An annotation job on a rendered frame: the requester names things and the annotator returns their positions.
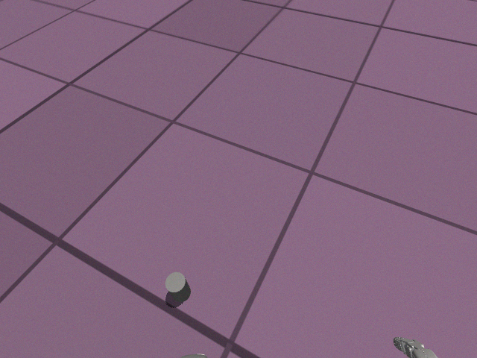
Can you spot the right robot hand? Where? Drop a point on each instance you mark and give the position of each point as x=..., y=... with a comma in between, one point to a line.
x=413, y=348

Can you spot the can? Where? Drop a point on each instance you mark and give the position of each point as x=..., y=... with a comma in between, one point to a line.
x=178, y=287

